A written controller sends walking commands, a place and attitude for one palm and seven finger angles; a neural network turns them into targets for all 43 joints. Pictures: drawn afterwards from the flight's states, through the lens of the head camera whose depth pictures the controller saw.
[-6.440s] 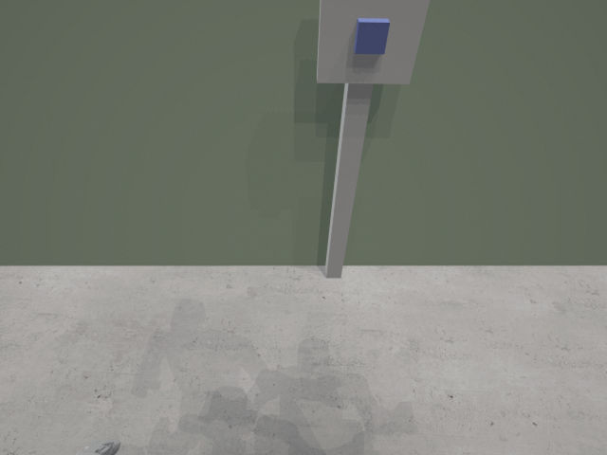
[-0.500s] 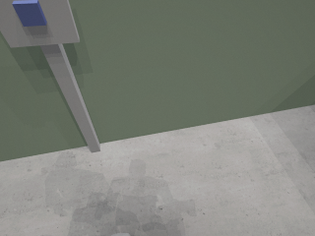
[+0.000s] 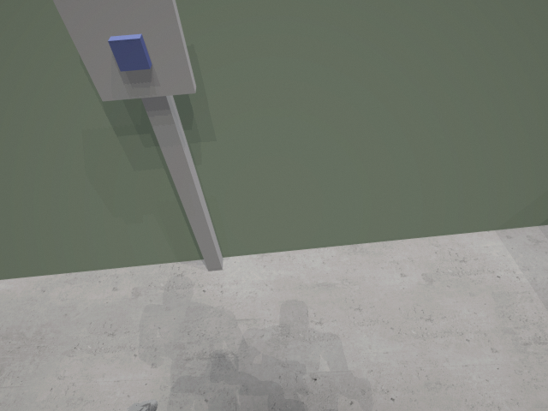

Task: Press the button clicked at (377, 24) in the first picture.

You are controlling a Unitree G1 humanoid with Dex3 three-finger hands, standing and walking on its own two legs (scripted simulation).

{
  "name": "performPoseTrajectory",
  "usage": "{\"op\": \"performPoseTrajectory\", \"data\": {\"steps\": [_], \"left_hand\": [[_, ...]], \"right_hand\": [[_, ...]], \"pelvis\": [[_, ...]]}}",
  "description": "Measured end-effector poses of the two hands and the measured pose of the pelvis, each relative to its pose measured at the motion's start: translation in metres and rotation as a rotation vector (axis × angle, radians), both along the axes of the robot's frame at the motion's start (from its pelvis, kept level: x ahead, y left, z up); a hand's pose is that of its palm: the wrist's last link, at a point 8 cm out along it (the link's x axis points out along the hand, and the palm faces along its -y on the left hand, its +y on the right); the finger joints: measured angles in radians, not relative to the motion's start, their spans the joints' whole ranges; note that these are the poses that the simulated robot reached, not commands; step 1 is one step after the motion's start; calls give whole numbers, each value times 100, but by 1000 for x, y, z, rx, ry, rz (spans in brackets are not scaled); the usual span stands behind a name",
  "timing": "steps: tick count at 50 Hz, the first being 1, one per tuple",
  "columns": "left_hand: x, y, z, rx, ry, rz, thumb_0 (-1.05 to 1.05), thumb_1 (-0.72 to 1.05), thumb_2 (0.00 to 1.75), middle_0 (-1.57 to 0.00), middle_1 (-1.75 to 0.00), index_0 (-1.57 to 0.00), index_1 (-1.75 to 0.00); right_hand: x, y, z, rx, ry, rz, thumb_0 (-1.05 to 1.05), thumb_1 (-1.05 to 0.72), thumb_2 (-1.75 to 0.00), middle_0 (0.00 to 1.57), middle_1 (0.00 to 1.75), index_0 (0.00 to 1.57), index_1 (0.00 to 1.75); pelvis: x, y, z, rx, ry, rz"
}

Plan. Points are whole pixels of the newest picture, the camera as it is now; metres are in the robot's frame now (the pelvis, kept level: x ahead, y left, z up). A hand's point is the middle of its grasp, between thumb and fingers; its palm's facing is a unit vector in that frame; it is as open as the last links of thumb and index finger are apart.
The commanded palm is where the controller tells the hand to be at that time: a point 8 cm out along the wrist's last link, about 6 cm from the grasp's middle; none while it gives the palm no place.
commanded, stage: take the last steps up to it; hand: left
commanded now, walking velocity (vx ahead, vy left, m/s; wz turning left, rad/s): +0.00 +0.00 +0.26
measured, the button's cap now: (131, 52) +0.73 +0.31 +0.18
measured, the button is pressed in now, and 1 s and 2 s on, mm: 0 0 0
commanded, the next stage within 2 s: come to a stop and stand still in 1.06 s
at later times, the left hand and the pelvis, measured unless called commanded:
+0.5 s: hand out of the picture -0.07 +0.24 -0.17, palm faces +0.18 -0.97 -0.17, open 7.4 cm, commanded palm none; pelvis +0.01 +0.06 +0.01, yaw +6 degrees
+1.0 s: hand (176, 329) +0.30 +0.22 -0.16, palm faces +0.08 -0.98 -0.18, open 7.4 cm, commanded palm none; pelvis +0.18 +0.04 -0.01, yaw +6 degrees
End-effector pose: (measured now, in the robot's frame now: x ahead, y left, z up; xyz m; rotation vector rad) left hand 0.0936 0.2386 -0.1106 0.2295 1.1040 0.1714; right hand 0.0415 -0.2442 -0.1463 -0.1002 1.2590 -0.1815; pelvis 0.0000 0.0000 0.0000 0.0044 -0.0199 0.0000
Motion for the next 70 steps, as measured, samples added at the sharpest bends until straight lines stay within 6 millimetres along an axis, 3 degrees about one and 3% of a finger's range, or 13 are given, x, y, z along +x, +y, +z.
{"op": "performPoseTrajectory", "data": {"steps": [12,20,24,28,33,40,45,47,50,57,62,66,70], "left_hand": [[-89,-2,-4,-41,110,158,0,91,90,-20,-30,-20,-30],[-171,29,-32,-113,308,275,0,90,90,-20,-29,-20,-30],[-178,43,-34,-135,406,258,1,91,90,-20,-29,-20,-29],[-144,57,-28,-145,365,232,1,91,90,-20,-29,-19,-29],[-74,66,-27,-138,266,198,1,91,90,-19,-29,-19,-29],[51,60,-26,-119,143,94,1,91,90,-19,-29,-19,-29],[150,41,-28,-97,28,17,1,91,90,-19,-29,-19,-29],[176,33,-30,-85,-29,17,0,91,90,-19,-29,-19,-29],[187,26,-25,-87,-45,50,0,91,90,-20,-29,-20,-29],[172,35,-14,-52,47,144,-3,95,90,-20,-29,-20,-30],[156,42,-20,-74,142,177,-2,94,90,-20,-29,-20,-29],[144,44,-36,-116,222,211,-1,92,90,-20,-29,-20,-29],[137,41,-40,-143,283,228,0,91,90,-20,-29,-19,-29]], "right_hand": [[-2,-4,13,-23,86,115,1,-91,-90,20,30,20,30],[44,43,24,-74,-18,213,1,-91,-90,20,30,19,30],[44,69,31,-72,-54,184,1,-91,-90,20,30,20,30],[23,85,32,-64,22,147,0,-92,-90,20,30,20,30],[-9,99,26,-33,164,94,0,-92,-90,20,30,20,30],[-37,109,19,20,337,-6,1,-91,-90,20,30,20,30],[-30,101,8,55,446,-56,1,-91,-90,20,30,20,30],[-14,93,1,65,469,-59,1,-91,-90,20,30,20,30],[32,77,-3,52,419,-33,1,-91,-90,20,30,20,30],[188,55,5,2,121,77,1,-91,-90,20,30,19,30],[275,62,16,-30,-31,143,1,-93,-90,20,30,19,30],[319,78,18,-53,-92,181,1,-93,-90,20,30,19,30],[337,98,23,-42,-91,199,0,-92,-90,20,30,19,30]], "pelvis": [[-9,1,12,14,-5,95],[-1,40,3,-22,8,120],[11,56,7,-27,-6,102],[27,67,14,-31,-11,106],[52,74,15,-20,-12,102],[100,67,6,-3,-9,87],[147,51,-9,-4,-6,79],[164,43,-15,-1,-10,82],[182,36,-11,-9,-19,98],[220,35,6,-18,-2,110],[245,45,8,-29,-6,105],[264,60,2,-49,-23,100],[273,65,4,-16,-20,90]]}}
